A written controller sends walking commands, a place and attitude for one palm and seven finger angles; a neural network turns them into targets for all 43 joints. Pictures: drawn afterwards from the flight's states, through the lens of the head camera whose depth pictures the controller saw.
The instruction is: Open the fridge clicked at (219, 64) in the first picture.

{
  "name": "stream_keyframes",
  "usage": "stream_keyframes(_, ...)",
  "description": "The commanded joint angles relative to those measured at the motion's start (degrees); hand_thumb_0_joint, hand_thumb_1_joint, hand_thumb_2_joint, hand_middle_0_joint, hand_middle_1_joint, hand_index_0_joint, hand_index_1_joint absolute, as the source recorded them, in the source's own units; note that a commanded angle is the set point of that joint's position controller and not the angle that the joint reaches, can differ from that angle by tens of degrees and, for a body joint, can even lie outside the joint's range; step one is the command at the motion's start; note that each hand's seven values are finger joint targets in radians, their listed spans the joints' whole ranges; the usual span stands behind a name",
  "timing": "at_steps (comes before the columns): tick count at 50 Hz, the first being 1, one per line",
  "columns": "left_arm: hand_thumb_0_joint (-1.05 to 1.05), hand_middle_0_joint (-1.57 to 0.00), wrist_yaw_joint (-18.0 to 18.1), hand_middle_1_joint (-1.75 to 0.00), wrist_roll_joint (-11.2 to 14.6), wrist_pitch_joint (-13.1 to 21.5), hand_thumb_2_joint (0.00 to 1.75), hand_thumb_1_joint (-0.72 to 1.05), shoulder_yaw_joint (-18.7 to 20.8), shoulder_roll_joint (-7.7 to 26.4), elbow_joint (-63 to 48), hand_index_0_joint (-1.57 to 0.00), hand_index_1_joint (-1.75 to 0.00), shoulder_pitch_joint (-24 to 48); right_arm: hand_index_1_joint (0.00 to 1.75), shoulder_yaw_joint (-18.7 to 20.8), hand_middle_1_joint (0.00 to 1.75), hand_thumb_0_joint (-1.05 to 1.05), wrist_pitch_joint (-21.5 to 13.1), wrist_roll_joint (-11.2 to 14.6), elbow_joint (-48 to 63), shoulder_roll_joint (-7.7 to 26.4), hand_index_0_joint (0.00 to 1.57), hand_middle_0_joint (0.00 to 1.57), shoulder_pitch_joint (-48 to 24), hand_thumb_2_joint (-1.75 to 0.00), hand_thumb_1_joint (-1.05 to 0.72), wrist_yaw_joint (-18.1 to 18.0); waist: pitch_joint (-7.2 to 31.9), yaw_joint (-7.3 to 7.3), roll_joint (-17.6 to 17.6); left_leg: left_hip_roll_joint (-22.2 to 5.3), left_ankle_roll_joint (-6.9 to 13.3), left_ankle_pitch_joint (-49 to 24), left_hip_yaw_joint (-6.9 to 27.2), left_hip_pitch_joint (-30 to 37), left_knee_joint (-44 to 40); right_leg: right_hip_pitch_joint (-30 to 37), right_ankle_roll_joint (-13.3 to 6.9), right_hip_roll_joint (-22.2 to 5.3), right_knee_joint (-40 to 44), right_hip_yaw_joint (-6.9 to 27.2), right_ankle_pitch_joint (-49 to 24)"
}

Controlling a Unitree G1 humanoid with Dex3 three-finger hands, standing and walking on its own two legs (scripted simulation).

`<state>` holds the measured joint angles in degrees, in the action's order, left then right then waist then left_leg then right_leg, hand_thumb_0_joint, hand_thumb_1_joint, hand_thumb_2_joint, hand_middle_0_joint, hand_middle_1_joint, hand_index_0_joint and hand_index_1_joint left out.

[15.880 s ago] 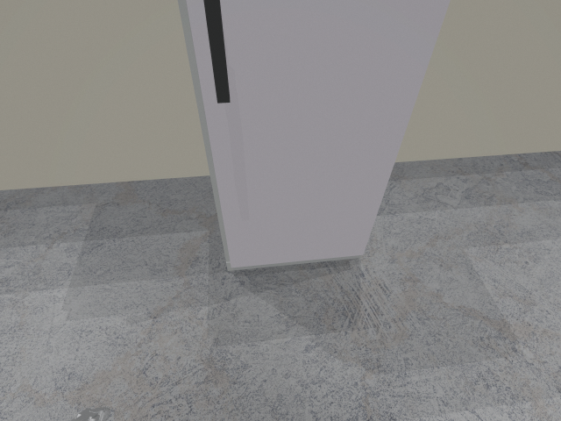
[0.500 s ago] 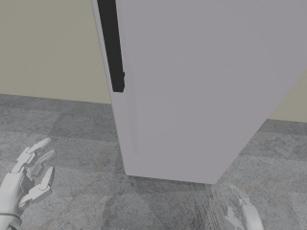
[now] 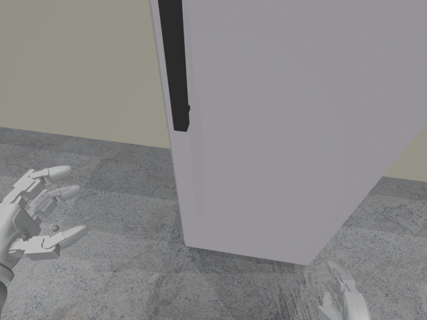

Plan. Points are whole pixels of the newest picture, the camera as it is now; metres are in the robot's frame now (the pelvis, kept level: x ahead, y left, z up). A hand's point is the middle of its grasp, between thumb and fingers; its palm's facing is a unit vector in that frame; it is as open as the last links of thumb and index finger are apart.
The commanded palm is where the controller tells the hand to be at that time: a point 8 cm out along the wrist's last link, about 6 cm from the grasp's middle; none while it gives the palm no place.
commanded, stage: raise the hand to about handle height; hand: left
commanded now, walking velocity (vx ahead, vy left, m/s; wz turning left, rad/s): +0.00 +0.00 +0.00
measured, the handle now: (177, 36) +0.49 +0.11 +0.29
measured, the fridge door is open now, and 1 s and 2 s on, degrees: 0 0 0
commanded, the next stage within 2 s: move the hooked fingers beside the handle in 1.32 s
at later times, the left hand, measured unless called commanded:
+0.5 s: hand (23, 163) +0.26 +0.28 +0.21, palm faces +0.06 -0.99 -0.11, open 13.5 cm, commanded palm +0.22 +0.32 +0.23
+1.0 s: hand (19, 100) +0.30 +0.27 +0.29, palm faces +0.03 -0.99 -0.11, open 13.9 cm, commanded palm +0.25 +0.32 +0.29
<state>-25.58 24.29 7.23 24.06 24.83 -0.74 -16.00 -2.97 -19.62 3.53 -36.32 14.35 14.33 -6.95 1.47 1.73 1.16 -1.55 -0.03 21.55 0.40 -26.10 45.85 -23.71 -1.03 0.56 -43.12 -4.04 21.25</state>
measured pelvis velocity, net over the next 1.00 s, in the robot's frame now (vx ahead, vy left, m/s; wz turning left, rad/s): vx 0.01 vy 0.00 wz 0.00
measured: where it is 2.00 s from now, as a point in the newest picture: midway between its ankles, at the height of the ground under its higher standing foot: outside the picture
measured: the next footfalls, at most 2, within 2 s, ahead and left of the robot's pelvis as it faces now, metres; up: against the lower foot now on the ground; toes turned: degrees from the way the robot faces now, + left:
none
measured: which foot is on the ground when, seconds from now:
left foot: down 0.00-1.00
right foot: down 0.00-1.00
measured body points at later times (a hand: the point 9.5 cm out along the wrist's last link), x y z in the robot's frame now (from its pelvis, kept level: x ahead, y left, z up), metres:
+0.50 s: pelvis +0.01 +0.01 +0.03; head -0.02 +0.00 +0.47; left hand +0.25 +0.34 +0.22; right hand +0.23 -0.20 -0.03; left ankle +0.03 +0.12 -0.71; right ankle +0.02 -0.11 -0.71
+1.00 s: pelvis +0.01 +0.00 +0.03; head -0.03 -0.03 +0.48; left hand +0.29 +0.33 +0.29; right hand +0.23 -0.22 -0.03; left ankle +0.03 +0.12 -0.71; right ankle +0.02 -0.11 -0.71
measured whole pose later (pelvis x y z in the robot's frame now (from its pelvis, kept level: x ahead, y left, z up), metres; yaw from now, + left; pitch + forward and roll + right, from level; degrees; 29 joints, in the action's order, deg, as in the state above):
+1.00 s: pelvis +0.01 +0.00 +0.03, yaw +0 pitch -4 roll +0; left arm -27.0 19.2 -29.2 26.4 34.9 4.4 19.2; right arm -6.0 -7.1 6.2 -36.5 16.7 7.8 -5.3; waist 2.4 3.9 3.4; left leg -0.3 0.1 13.9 -0.2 -9.9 27.6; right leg -8.5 -1.0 -0.1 -27.0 -3.5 14.7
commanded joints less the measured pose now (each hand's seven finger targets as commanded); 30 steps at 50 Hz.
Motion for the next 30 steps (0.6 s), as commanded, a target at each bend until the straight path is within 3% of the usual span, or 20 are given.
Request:
stream_keyframes(1, 0.0, -0.27, 0.7, -0.9, 1.1, 1.08, 0.5, -0.03, 5.84, 11.57, -12.14, -0.27, -0.9, 6.21, 0.3, 3.31, 0.3, 0.0, -4.13, 0.14, 9.0, 8.5, 0.2, 0.2, -6.46, -0.9, -0.9, -0.8, 6.9, 1.81, 1.59, 0.96, 0.35, -9.77, 2.67, 6.09, -10.21, 5.72, 0.57, -0.14, 10.04, 3.87, -5.62)
stream_keyframes(3, 0.0, -0.27, 1.12, -0.93, 0.73, -0.28, 0.48, -0.08, 5.44, 11.52, -12.91, -0.27, -0.93, 8.35, 0.3, 3.16, 0.3, 0.0, -3.94, 0.2, 8.75, 8.35, 0.2, 0.2, -6.44, -0.9, -0.9, -0.89, 6.38, 1.67, 1.44, 0.98, 0.39, -10.41, 2.59, 7.39, -11.9, 6.23, 0.67, 0.17, 10.58, 2.84, -7.32)
stream_keyframes(6, 0.0, -0.27, 2.11, -0.98, -0.36, -1.56, 0.45, -0.15, 7.36, 14.79, -15.8, -0.27, -0.98, 12.59, 0.3, 2.89, 0.3, 0.0, -3.83, 0.09, 8.16, 8.63, 0.2, 0.2, -7.28, -0.9, -0.9, -1.2, 6.73, 2.31, 3.9, 1.01, 0.44, -12.41, 2.5, 10.28, -13.64, 8.39, 0.36, 0.4, 11.47, 1.97, -9.5)
stream_keyframes(9, 0.0, -0.28, 2.43, -1.02, -0.41, -3.23, 0.42, -0.22, 6.09, 13.61, -16.94, -0.28, -1.02, 15.87, 0.3, 2.26, 0.3, 0.0, -3.55, 0.23, 8.02, 7.94, 0.2, 0.2, -7.82, -0.9, -0.9, -1.24, 6.62, 2.16, 5.09, 1.2, 0.24, -13.41, 2.6, 12.62, -15.85, 9.69, 0.28, 0.58, 12.88, 1.09, -11.01)
stream_keyframes(11, 0.0, -0.28, 2.46, -1.05, -0.79, -5.06, 0.4, -0.27, 7.69, 15.89, -15.76, -0.28, -1.05, 18.09, 0.3, 2.06, 0.3, 0.0, -3.09, 0.31, 7.3, 8.33, 0.2, 0.2, -8.26, -0.9, -0.9, -1.31, 5.77, 2.48, 5.02, 1.17, 0.4, -13.55, 2.23, 13.28, -16.42, 10.73, 0.19, 0.52, 14.24, 1.45, -11.07)
stream_keyframes(19, 0.0, -0.3, 0.7, -1.17, -1.3, -13.9, 0.32, -0.45, 5.57, 16.32, -12.59, -0.3, -1.17, 29.6, 0.3, 0.72, 0.3, 0.0, -0.22, 1.15, 7.68, 7.87, 0.2, 0.2, -10.94, -0.9, -0.9, -0.96, 4.89, 2.15, 4.72, 1.23, 0.45, -14.04, 2.72, 16.35, -20.15, 12.71, 0.05, 0.61, 17.75, 1.16, -11.74)
stream_keyframes(21, 0.0, -0.3, 0.48, -1.2, -1.66, -15.7, 0.3, -0.5, 7.4, 18.95, -12.09, -0.3, -1.2, 31.65, 0.3, 0.79, 0.3, 0.0, 0.53, 1.05, 7.82, 8.25, 0.2, 0.2, -11.81, -0.9, -0.9, -0.84, 6.33, 2.66, 4.03, 1.21, 0.67, -15.37, 2.43, 17.08, -19.84, 14.21, -0.12, 0.21, 18.32, 1.91, -13.01)
stream_keyframes(24, 0.0, -0.3, 0.22, -1.2, -1.89, -18.3, 0.3, -0.5, 5.99, 18.35, -11.7, -0.3, -1.2, 36.81, 0.3, 0.25, 0.3, 0.0, 1.7, 1.42, 8.35, 7.6, 0.2, 0.2, -12.92, -0.9, -0.9, -0.69, 5.79, 2.14, 4.47, 1.36, 0.67, -14.48, 2.7, 17.94, -21.02, 13.6, -0.06, 0.29, 19.23, 1.75, -11.92)
stream_keyframes(26, 0.0, -0.3, 0.35, -1.2, -2.28, -19.56, 0.3, -0.5, 8.12, 21.46, -12.2, -0.3, -1.2, 39.05, 0.3, 0.35, 0.3, 0.0, 2.4, 1.27, 8.51, 8.06, 0.2, 0.2, -13.78, -0.9, -0.9, -0.6, 7.66, 2.85, 4.52, 1.43, 0.85, -15.99, 2.43, 18.82, -20.71, 15.24, -0.32, 0.02, 19.52, 2.31, -13.28)
stream_keyframes(30, 0.0, -0.3, 0.12, -1.2, -2.72, -22.77, 0.3, -0.5, 7.35, 21.65, -11.29, -0.3, -1.2, 44.2, 0.3, -0.19, 0.3, 0.0, 3.85, 1.63, 8.96, 7.65, 0.2, 0.2, -14.7, -0.9, -0.9, -0.41, 7.95, 2.63, 4.67, 1.66, 0.92, -15.92, 2.44, 19.89, -21.89, 14.99, -0.18, 0.17, 20.22, 1.68, -13.18)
